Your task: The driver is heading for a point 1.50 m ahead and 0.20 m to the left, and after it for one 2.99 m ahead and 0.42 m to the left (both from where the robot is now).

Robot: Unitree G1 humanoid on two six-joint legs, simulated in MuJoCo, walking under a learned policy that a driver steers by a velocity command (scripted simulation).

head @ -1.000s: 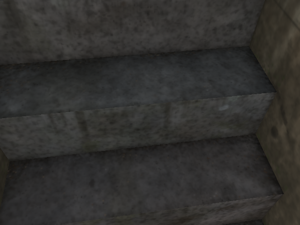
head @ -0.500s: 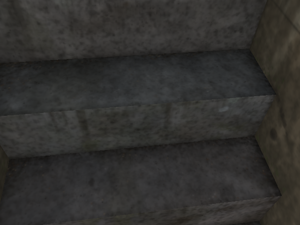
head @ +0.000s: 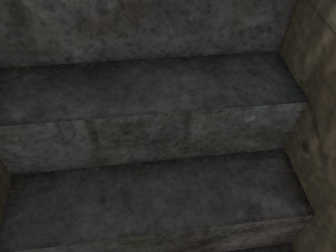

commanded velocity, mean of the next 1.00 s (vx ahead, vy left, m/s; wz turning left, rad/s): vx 0.32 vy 0.00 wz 0.00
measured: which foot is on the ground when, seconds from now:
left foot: down 0.00-1.00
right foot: down 0.00-1.00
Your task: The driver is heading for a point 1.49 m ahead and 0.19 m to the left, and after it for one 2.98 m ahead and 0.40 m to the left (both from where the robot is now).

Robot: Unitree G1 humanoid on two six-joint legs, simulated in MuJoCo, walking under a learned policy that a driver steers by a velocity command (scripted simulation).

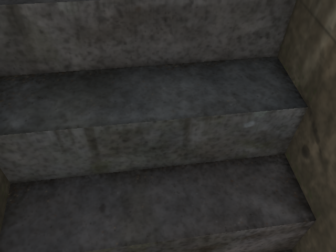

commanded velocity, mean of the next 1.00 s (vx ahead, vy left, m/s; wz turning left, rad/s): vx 0.50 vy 0.00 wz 0.00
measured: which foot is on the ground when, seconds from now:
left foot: down 0.00-1.00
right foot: down 0.00-1.00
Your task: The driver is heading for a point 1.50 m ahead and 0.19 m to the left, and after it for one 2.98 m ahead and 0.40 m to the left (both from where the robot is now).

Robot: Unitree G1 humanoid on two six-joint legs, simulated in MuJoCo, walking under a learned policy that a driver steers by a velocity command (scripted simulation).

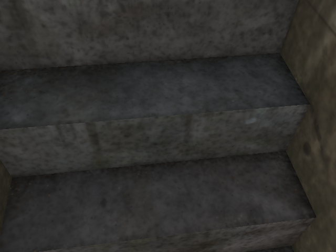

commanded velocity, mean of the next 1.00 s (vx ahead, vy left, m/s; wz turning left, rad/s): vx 0.50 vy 0.00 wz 0.00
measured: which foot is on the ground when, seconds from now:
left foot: down 0.00-1.00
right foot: down 0.00-1.00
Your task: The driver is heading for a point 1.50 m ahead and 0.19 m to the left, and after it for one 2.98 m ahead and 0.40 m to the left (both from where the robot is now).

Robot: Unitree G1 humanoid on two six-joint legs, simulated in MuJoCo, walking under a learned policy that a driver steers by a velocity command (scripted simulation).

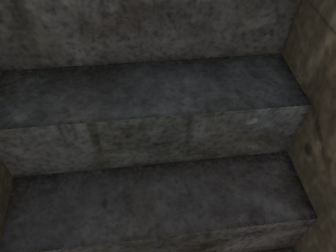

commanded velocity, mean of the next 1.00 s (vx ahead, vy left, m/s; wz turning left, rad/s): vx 0.36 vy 0.00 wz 0.00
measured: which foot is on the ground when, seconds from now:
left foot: down 0.00-1.00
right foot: down 0.00-1.00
